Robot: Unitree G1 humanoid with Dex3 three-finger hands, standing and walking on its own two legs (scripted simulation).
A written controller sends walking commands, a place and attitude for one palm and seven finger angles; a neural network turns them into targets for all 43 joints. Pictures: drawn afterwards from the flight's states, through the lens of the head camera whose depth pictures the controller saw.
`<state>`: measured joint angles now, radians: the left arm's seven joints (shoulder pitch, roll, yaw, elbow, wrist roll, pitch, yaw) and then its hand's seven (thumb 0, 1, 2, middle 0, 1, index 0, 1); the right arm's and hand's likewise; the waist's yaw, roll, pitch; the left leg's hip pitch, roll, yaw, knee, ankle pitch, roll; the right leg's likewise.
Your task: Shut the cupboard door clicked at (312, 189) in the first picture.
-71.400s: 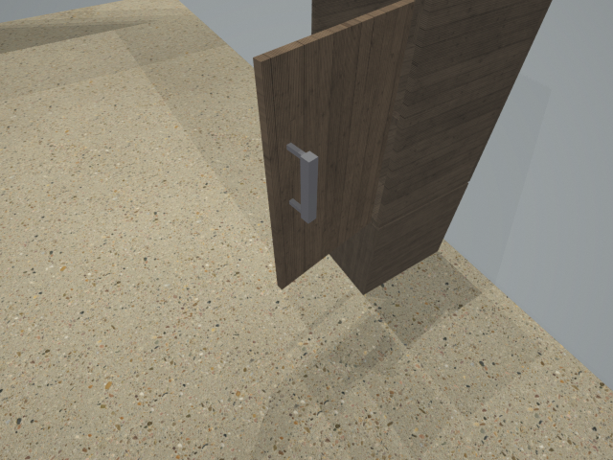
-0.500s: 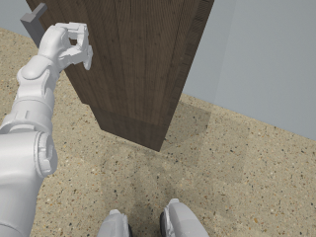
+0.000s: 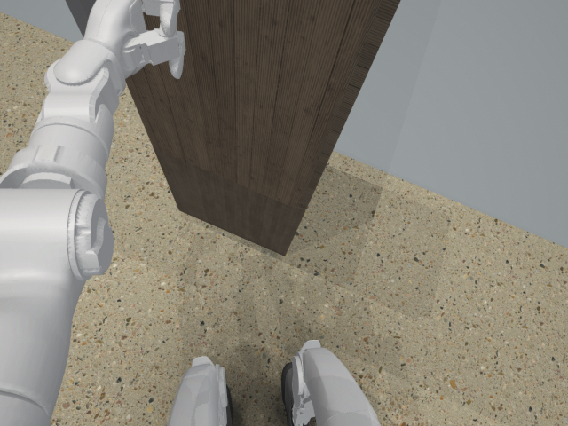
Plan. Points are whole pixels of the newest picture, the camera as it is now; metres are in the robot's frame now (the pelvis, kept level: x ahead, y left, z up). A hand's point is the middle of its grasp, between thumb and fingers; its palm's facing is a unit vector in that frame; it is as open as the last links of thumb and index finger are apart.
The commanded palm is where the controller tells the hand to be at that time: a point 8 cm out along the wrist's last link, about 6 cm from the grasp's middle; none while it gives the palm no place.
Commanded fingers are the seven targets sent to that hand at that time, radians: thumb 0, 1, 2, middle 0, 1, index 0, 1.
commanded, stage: pull the fist back off the door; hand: left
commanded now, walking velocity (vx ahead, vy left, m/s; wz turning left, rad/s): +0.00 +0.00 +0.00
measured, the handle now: (101, 13) +0.62 +0.16 +0.11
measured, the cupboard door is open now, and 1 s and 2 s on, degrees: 0 0 0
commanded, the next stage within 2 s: draw the hand back to the body in 0.82 s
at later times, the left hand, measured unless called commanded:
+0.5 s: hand (201, 50) +0.55 +0.05 +0.12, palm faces -0.04 -1.00 -0.01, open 3.2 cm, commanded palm +0.52 +0.09 +0.12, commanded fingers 0.00 0.90 0.90 -1.30 -1.50 -1.30 -1.50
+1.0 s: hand (201, 83) +0.50 +0.05 +0.13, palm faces -0.06 -1.00 -0.02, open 3.1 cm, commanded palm +0.45 +0.11 +0.13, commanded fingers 0.00 0.90 0.90 -1.30 -1.50 -1.30 -1.50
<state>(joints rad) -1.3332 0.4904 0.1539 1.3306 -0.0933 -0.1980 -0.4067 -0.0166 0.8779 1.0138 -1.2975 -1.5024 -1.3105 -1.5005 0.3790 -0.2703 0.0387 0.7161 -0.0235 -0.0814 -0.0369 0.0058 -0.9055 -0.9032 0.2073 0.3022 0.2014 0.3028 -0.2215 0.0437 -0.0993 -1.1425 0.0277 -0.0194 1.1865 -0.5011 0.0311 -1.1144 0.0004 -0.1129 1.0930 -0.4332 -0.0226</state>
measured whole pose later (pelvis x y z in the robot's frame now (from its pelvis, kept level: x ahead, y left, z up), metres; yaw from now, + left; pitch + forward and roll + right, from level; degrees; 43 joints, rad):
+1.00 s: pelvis +0.04 -0.01 +0.05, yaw +0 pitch +17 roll -1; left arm -0.73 0.13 0.12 0.94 -0.07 -0.41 0.05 0.01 0.91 0.90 -1.30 -1.50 -1.30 -1.50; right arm 0.33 -0.25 -0.02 0.60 -0.01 0.03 0.05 0.01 -0.91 -0.90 0.20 0.30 0.20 0.30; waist -0.10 0.04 -0.14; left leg -0.75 0.02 0.03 0.92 -0.47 0.01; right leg -0.77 0.01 -0.06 0.90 -0.43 -0.03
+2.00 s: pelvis +0.05 +0.01 +0.10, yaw +0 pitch -4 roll -1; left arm 0.33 0.31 0.23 -0.24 -0.07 -0.05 0.07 0.01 0.90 0.90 -0.63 -0.77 -0.63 -0.77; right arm 0.20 -0.21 0.05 0.60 0.02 -0.02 -0.08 0.01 -0.90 -0.90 0.21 0.30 0.20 0.30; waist 0.06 0.07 0.00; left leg -0.08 -0.02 0.04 0.42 -0.27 0.04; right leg -0.10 -0.01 -0.05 0.40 -0.24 0.00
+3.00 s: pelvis +0.03 +0.01 +0.10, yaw +0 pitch +1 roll +0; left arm 0.56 0.42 0.40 -0.46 -0.07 -0.13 0.11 0.01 0.89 0.90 -0.21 -0.30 -0.21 -0.30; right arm 0.19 -0.25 -0.02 0.55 0.02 0.04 -0.10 0.01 -0.91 -0.90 0.20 0.30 0.20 0.30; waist 0.01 0.05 -0.01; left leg -0.24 -0.02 0.06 0.50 -0.27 0.05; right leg -0.27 -0.02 -0.03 0.48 -0.23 0.01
